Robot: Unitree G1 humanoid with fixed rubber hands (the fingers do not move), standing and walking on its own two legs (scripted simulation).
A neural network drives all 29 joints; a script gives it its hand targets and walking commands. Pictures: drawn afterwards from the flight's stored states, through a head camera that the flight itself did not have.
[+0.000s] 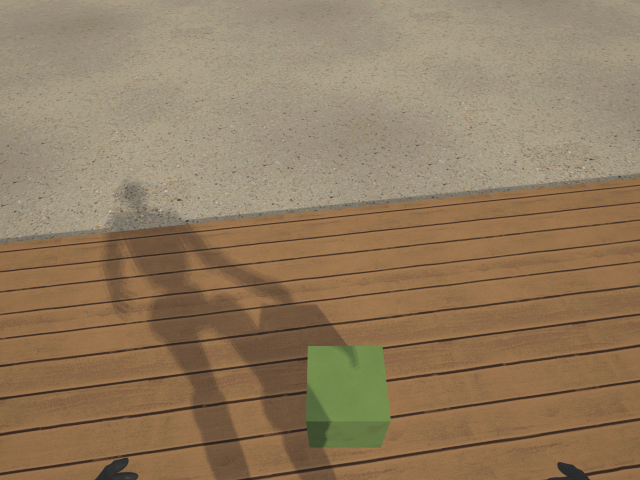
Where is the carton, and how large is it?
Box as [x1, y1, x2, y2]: [306, 346, 390, 447]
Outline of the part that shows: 308,346 306,425 309,446 380,447 390,421 382,347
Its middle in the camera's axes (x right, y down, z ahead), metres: +0.07 +0.46 +1.10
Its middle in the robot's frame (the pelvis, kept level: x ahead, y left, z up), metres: +0.45 -0.04 -0.66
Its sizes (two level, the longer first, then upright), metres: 0.210 0.200 0.250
